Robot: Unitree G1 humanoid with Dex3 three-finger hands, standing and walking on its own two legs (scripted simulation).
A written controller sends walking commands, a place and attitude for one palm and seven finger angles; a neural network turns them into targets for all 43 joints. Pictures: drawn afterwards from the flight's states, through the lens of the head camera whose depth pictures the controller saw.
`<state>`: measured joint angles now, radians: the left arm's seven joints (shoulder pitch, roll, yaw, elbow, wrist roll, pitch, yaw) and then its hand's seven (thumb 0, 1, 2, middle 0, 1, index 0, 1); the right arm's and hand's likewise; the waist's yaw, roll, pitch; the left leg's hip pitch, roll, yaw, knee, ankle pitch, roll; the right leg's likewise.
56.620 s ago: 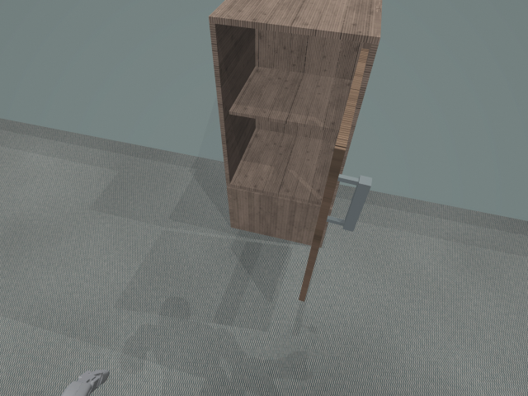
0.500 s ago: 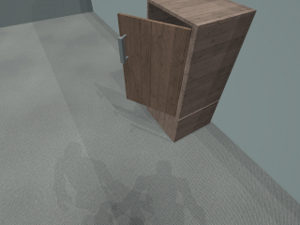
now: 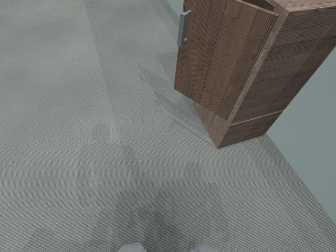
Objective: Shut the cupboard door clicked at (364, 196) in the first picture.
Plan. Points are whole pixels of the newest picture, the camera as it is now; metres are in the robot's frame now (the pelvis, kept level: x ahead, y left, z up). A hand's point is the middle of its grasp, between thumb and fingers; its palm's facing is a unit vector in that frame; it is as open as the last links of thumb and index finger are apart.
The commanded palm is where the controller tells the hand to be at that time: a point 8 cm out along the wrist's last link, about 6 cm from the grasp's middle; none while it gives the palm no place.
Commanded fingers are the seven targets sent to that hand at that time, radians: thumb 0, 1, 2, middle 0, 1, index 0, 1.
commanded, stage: walk to a spot facing it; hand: left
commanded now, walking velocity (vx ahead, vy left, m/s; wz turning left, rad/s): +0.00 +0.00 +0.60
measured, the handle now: (184, 28) +1.01 -0.04 -0.02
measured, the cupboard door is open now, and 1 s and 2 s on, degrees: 32 32 32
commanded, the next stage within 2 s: turn to face it in 1.82 s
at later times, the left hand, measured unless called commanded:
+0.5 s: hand out of the picture +0.00 +0.15 -0.13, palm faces +0.31 -0.90 -0.31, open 7.4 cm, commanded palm none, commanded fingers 0.00 0.90 0.90 -0.20 -0.30 -0.20 -0.30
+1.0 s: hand out of the picture -0.04 +0.20 -0.14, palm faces +0.60 -0.77 -0.23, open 7.4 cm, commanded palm none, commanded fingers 0.00 0.90 0.90 -0.20 -0.30 -0.20 -0.30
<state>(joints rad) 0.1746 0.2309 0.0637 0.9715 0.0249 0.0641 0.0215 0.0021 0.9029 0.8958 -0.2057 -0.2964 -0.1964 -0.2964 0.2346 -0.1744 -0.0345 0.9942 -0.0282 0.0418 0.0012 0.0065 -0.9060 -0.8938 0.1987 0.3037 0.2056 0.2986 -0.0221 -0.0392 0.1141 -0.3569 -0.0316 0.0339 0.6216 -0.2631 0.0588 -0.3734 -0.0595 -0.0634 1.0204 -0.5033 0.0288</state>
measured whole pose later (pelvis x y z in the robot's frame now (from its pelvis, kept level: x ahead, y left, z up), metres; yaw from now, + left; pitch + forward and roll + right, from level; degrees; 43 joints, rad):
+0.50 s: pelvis -0.01 -0.07 +0.02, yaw +19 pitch +1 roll +2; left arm 0.22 0.20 0.05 0.89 0.03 0.02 0.03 0.00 0.90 0.90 -0.21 -0.30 -0.20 -0.30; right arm 0.20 -0.27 -0.10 0.93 -0.02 0.08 0.02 0.01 -0.91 -0.89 0.20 0.30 0.20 0.30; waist -0.03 0.02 0.08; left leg -0.55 -0.04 -0.03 1.11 -0.39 -0.06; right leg -0.22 -0.07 -0.08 0.50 -0.30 -0.01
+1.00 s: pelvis +0.03 -0.02 +0.02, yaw +37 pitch +0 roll +0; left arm 0.22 0.26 0.08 0.90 0.03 0.02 -0.04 0.01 0.91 0.90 -0.20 -0.30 -0.19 -0.30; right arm 0.29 -0.19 -0.03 0.95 -0.03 -0.01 0.01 0.01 -0.90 -0.89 0.20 0.30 0.21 0.30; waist 0.00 -0.03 0.07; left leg -0.11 -0.01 -0.02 0.41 -0.30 0.01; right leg -0.55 -0.12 -0.04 0.93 -0.29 0.07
